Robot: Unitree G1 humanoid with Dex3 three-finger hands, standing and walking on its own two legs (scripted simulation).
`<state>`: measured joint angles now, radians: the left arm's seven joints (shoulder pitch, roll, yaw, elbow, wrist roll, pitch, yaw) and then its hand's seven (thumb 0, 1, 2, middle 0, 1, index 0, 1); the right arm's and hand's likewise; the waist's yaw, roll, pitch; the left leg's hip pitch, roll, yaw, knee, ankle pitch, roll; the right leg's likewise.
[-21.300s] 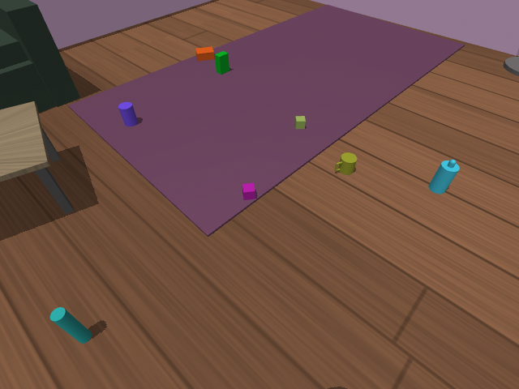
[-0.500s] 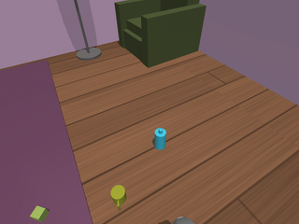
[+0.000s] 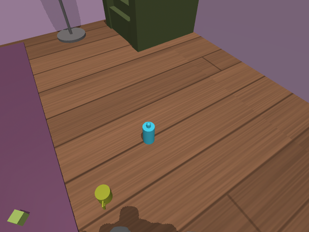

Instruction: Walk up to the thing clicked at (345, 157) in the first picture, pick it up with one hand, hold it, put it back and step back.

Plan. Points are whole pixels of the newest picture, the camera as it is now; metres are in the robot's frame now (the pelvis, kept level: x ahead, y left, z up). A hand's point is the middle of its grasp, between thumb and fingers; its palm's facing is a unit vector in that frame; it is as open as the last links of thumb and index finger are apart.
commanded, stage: walk up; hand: left
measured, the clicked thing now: (103, 197) +0.43 +0.29 -0.70
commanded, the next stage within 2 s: none
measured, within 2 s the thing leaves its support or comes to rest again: neither
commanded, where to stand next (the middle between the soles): +0.08 +0.02 m, yaw +6 degrees
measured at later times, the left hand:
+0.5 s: hand out of the picture +0.10 +0.35 -0.16, palm faces +0.03 -0.91 -0.42, open 7.4 cm
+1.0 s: hand out of the picture -0.15 +0.30 -0.09, palm faces +0.07 -0.87 -0.49, open 7.4 cm
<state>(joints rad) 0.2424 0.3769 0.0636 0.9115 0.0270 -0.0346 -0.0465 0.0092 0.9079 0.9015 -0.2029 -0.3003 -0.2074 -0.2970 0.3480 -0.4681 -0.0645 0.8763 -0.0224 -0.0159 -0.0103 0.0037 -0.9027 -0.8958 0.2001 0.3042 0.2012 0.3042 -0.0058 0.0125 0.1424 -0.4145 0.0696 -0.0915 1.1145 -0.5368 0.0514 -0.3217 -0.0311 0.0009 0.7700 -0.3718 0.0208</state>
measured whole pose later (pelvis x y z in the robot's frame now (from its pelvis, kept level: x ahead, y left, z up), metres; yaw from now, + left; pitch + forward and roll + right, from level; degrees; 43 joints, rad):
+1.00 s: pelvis -0.07 +0.00 +0.03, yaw +3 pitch -5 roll +0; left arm 0.47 0.41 0.10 1.01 0.05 -0.05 0.00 0.01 0.90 0.90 -0.20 -0.30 -0.21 -0.30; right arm 0.34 -0.48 -0.11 0.85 -0.02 0.02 0.07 0.00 -0.90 -0.90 0.20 0.30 0.20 0.30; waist 0.03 0.08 0.04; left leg -0.61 -0.03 -0.12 1.15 -0.23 -0.02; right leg -0.14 -0.06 -0.06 0.50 -0.37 -0.01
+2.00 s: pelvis -0.03 +0.01 -0.01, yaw +7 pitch -3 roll -1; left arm 0.14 0.38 0.05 0.86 0.04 -0.04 0.05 0.01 0.90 0.90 -0.21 -0.30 -0.21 -0.30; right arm 0.18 -0.42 -0.05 0.86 -0.05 0.07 0.04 0.00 -0.90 -0.89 0.20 0.30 0.20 0.30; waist 0.00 0.09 0.14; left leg -0.42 0.02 -0.06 1.09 -0.56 0.02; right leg -0.51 -0.04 -0.01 0.76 -0.21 -0.01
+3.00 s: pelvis +0.06 +0.04 +0.00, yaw +4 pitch -3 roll +0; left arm 0.19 0.43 0.03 0.87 -0.02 -0.02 0.04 0.01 0.91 0.90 -0.20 -0.30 -0.21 -0.30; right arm 0.13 -0.37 -0.05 0.87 -0.01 0.01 0.03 0.00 -0.90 -0.90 0.20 0.30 0.20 0.30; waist 0.02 0.00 0.22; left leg -0.42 -0.01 0.01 0.67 -0.20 0.02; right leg -0.33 -0.06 0.04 0.88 -0.47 0.00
